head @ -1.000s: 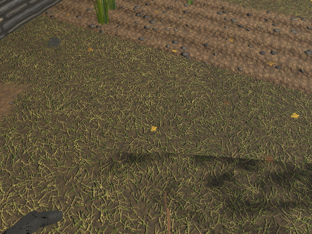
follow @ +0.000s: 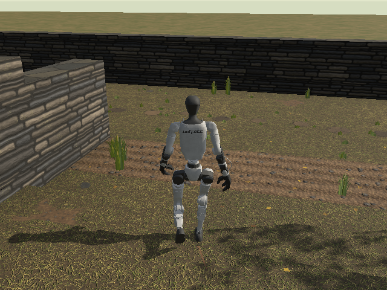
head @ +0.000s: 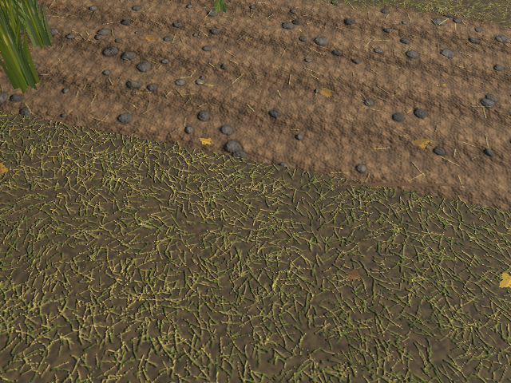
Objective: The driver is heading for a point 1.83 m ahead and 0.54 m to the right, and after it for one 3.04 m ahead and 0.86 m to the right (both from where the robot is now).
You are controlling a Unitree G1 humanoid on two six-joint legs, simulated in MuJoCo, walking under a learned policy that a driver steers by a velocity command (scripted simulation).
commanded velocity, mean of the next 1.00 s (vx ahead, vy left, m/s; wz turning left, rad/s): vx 1.00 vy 0.00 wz -0.62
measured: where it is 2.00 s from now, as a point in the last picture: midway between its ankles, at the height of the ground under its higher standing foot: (381, 98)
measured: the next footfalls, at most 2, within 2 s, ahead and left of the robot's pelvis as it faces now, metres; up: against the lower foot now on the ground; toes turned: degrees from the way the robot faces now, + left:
left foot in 0.28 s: +0.49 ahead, +0.16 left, +0.00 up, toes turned -25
right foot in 0.80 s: +0.75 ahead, -0.34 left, -0.15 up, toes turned -41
